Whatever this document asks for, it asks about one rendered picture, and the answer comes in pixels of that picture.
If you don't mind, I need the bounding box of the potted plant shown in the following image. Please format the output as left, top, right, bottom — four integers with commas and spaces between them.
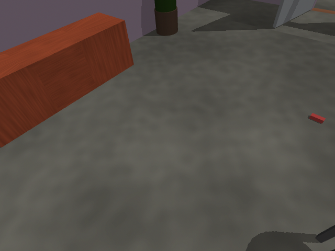
154, 0, 178, 36

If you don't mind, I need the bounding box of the small box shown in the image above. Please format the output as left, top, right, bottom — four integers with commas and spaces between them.
309, 113, 325, 123

